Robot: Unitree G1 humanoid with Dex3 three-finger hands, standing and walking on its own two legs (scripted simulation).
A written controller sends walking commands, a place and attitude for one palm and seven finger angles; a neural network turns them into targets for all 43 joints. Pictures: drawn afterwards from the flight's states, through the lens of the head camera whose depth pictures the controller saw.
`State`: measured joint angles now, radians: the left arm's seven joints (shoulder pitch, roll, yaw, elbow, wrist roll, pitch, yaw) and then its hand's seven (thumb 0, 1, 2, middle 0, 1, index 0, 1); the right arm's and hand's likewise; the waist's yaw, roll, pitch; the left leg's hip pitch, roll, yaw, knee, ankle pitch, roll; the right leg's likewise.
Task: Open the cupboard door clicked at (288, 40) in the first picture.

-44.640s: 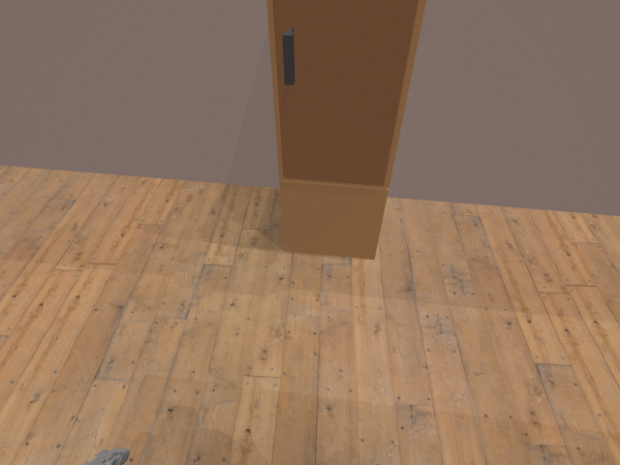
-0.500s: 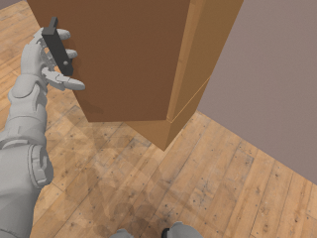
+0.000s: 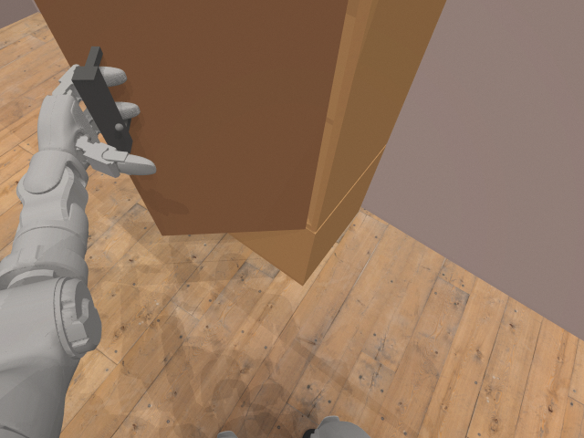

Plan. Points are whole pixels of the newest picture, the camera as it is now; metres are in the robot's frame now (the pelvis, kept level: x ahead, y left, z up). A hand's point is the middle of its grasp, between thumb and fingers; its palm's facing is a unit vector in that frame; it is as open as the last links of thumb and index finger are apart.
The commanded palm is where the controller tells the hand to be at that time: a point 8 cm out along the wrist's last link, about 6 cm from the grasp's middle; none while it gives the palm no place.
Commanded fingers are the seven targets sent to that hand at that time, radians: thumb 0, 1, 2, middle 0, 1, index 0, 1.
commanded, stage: close the thumb around the handle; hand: left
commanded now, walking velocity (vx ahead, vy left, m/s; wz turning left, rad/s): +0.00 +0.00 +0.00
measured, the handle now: (109, 102) +0.55 +0.21 +0.12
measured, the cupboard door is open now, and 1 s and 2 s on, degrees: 41 41 51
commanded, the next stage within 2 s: pull the door open along its arc in 0.80 s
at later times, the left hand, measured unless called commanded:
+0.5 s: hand (117, 134) +0.48 +0.19 +0.12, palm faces +0.02 -1.00 +0.00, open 9.6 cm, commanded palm +0.46 +0.23 +0.12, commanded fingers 0.00 0.68 0.80 -0.38 -1.33 -0.38 -1.33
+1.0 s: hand (117, 131) +0.49 +0.19 +0.12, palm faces +0.01 -1.00 +0.00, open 6.0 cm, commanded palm +0.46 +0.24 +0.12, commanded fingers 0.00 0.90 0.90 -0.40 -1.35 -0.40 -1.35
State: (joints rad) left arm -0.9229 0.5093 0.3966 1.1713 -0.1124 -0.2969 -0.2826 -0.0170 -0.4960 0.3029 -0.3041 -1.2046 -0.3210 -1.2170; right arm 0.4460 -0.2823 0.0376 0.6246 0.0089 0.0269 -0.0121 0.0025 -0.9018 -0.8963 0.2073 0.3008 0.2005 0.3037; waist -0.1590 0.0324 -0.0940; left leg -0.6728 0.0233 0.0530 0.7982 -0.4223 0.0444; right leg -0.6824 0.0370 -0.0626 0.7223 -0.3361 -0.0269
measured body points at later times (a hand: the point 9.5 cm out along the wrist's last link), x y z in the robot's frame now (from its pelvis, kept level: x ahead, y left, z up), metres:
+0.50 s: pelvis +0.00 +0.00 +0.00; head +0.08 +0.01 +0.44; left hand +0.48 +0.24 +0.12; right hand +0.02 -0.26 -0.11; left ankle -0.03 +0.09 -0.71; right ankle +0.00 -0.11 -0.71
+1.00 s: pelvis -0.01 -0.01 +0.00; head +0.08 +0.00 +0.44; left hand +0.48 +0.24 +0.12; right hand -0.01 -0.28 -0.11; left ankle -0.03 +0.09 -0.71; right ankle +0.00 -0.11 -0.71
